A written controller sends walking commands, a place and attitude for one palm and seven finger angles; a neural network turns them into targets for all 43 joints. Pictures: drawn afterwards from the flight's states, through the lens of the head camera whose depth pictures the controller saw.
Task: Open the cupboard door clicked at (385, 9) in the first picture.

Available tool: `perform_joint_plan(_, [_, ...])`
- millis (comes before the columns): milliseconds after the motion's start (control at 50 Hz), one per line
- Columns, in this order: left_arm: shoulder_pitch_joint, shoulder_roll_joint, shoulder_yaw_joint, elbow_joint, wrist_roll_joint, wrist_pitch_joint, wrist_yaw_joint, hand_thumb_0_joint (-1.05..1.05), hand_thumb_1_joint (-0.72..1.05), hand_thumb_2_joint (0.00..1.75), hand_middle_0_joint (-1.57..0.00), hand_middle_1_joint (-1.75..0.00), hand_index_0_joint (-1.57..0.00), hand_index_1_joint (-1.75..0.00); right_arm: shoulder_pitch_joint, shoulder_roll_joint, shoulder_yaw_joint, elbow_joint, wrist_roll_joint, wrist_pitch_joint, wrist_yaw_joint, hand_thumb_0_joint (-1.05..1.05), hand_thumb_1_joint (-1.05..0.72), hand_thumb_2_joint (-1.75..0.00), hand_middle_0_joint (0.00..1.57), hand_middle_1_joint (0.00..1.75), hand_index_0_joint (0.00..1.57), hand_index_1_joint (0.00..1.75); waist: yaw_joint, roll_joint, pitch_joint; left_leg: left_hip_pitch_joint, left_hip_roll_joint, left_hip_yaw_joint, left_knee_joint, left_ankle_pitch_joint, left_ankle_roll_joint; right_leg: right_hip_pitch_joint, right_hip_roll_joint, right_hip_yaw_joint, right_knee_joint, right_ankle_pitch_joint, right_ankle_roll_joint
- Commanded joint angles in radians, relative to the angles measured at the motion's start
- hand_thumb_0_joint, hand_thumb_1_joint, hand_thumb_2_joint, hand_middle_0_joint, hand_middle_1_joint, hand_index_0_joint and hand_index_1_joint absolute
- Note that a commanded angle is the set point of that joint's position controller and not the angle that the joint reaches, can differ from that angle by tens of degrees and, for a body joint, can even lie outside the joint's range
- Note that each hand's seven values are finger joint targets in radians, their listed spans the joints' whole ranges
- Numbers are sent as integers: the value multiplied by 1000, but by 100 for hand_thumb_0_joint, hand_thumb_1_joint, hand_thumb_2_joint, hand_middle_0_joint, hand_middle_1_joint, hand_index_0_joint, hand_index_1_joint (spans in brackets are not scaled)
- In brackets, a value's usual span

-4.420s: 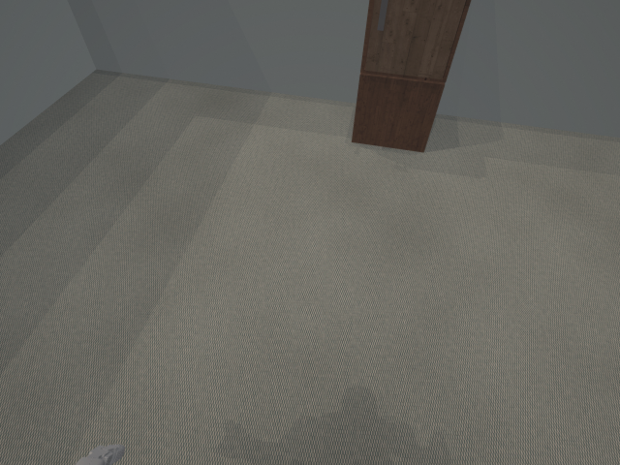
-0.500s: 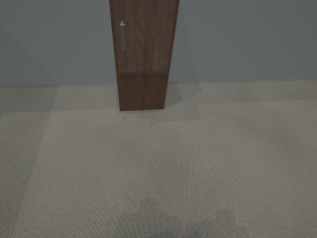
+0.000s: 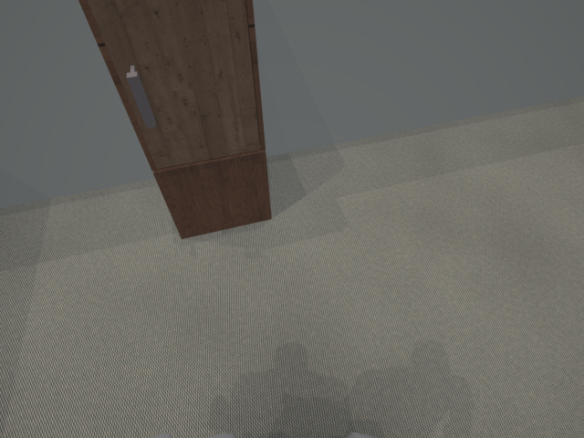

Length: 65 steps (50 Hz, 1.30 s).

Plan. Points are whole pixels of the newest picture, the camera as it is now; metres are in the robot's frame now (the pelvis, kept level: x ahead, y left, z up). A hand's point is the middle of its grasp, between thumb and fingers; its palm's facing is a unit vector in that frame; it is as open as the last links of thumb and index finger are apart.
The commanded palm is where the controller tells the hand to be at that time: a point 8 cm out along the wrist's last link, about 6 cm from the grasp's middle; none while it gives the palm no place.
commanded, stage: walk to a spot facing it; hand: left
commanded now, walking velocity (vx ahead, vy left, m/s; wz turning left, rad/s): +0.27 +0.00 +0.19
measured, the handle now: (141, 96) +0.92 +0.44 -0.05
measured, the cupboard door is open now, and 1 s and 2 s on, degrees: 0 0 0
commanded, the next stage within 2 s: turn to face it in 0.06 s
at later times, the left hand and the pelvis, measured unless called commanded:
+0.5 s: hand out of the picture +0.12 +0.23 -0.17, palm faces +0.18 -0.97 -0.15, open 7.4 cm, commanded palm none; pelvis +0.15 +0.06 +0.01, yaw +7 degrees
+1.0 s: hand out of the picture +0.13 +0.18 -0.14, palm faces +0.28 -0.94 -0.20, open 7.4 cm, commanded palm none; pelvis +0.19 +0.02 +0.03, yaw +13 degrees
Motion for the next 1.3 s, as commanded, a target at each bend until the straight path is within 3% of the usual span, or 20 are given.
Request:
perform_joint_plan(0, [113,96,11,8,16,-10,18,0,90,90,-20,-30,-20,-30,39,-28,-3,-79,-11,-2,4,0,-90,-90,20,30,20,30,-4,-94,-52,-139,56,-42,-69,87,-10,42,-281,237,-416,-6,-77])
perform_joint_plan(260, [179,135,-4,59,7,7,23,0,90,90,-20,-30,-20,-30,-143,-78,11,-160,-1,-13,23,0,-90,-90,20,30,20,30,18,-85,-16,62,-38,44,-687,254,-3,195,-233,44,-242,292,-11])
perform_joint_plan(280, [189,125,-5,54,4,14,25,0,90,90,-20,-30,-20,-30,-74,-113,6,-141,-4,-19,20,0,-90,-90,20,30,20,30,-5,-13,-63,187,-25,21,-746,413,6,164,-196,3,-114,263,24])
perform_joint_plan(320, [240,62,-16,25,-9,26,25,0,90,90,-20,-30,-20,-30,33,-259,-20,-130,-8,-16,2,0,-90,-90,20,30,20,30,-23,300,-175,394,264,-318,-855,830,173,-45,-30,-33,264,-382,110])
perform_joint_plan(340, [215,71,-22,20,-4,39,34,0,90,90,-20,-30,-20,-30,22,-250,-10,-118,-5,-11,-16,0,-90,-90,20,30,20,30,-28,311,-214,378,280,-377,-913,724,202,-67,-27,70,399,-451,110])
perform_joint_plan(440, [170,51,-12,31,3,60,22,0,90,90,-20,-30,-20,-30,-159,-170,3,-170,2,-11,-21,0,-90,-90,20,30,20,30,30,90,-132,172,147,-208,-962,512,164,-44,-76,136,404,-227,119])
perform_joint_plan(640, [130,54,-11,-22,7,89,33,0,90,90,-20,-30,-20,-30,-171,-195,-21,-178,-6,21,-14,0,-90,-90,20,30,20,30,19,104,-107,129,131,-265,-991,255,185,12,-43,122,162,-215,117])
perform_joint_plan(720, [243,59,-16,18,12,68,25,0,90,90,-20,-30,-20,-30,-181,-174,-23,-170,-1,24,-7,0,-90,-90,20,30,20,30,68,64,-93,-28,50,-228,-953,-101,110,255,-21,87,-149,-71,101])
perform_joint_plan(740, [272,99,-10,26,22,59,25,0,90,90,-20,-30,-20,-30,-179,-139,-19,-174,3,25,-3,0,-90,-90,20,30,20,30,79,-55,-50,-125,-34,-154,-831,-165,60,301,-96,185,-275,-188,76])
perform_joint_plan(760, [275,173,3,17,28,55,29,0,90,90,-20,-30,-20,-30,-174,-80,-6,-196,9,26,4,0,-90,-90,20,30,20,30,83,-264,-9,-259,-143,-47,-627,-154,11,301,-284,451,-439,-443,-7])
perform_joint_plan(780, [269,223,14,-8,16,51,32,0,90,90,-20,-30,-20,-30,-232,-114,-13,-227,-2,33,10,0,-90,-90,20,30,20,30,111,-329,32,-268,-112,-51,-454,-127,10,171,-404,595,-563,-605,-67])
perform_joint_plan(800, [236,203,14,-8,12,39,35,0,90,90,-20,-30,-20,-30,-245,-131,-18,-225,-9,36,15,0,-90,-90,20,30,20,30,88,-313,81,-269,-91,-93,-352,-54,17,105,-387,606,-590,-586,-73])
perform_joint_plan(840, [173,145,0,-10,11,23,28,0,90,90,-20,-30,-20,-30,-164,-116,-24,-176,-10,31,25,0,-90,-90,20,30,20,30,26,-154,73,-248,-72,-79,-261,64,11,127,-296,392,-514,-351,-38])
perform_joint_plan(880, [205,114,-7,-3,9,10,23,0,90,90,-20,-30,-20,-30,-131,-93,-21,-156,-11,27,30,0,-90,-90,20,30,20,30,29,-127,33,-229,-65,-54,-247,124,-3,181,-247,265,-468,-164,-12])
perform_joint_plan(1080, [346,122,1,90,20,1,18,0,90,90,-20,-30,-20,-30,-263,-64,-3,-199,-1,0,34,0,-90,-90,20,30,20,30,91,-188,27,-158,-52,22,-547,60,-1,270,-280,226,-421,-38,-63])
perform_joint_plan(1160, [314,110,3,102,7,13,17,0,90,90,-20,-30,-20,-30,-121,-86,0,-145,0,-25,20,0,-90,-90,20,30,20,30,21,-126,-39,208,-97,93,-800,167,12,143,-194,130,-236,32,-7])
perform_joint_plan(1180, [309,73,-3,93,5,16,13,0,90,90,-20,-30,-20,-30,-6,-146,-14,-109,-3,-34,7,0,-90,-90,20,30,20,30,-31,10,-95,408,-11,-11,-841,152,43,24,-142,75,-50,34,29])
perform_joint_plan(1200, [292,22,-12,62,2,15,5,0,90,90,-20,-30,-20,-30,118,-247,-39,-76,-12,-38,-5,0,-90,-90,20,30,20,30,-75,227,-158,543,218,-306,-911,140,130,-163,-48,-9,199,-182,72])
perform_joint_plan(1220, [216,29,-15,16,12,14,7,0,90,90,-20,-30,-20,-30,171,-281,-44,-65,-11,-26,-7,0,-90,-90,20,30,20,30,-96,228,-123,514,316,-425,-998,77,200,-273,-18,36,381,-379,66])
perform_joint_plan(1280, [126,38,-1,23,14,24,-7,0,90,90,-20,-30,-20,-30,17,-171,-17,-96,-7,-34,-19,0,-90,-90,20,30,20,30,-41,117,18,297,252,-299,-1052,109,182,-308,-113,136,544,-197,60])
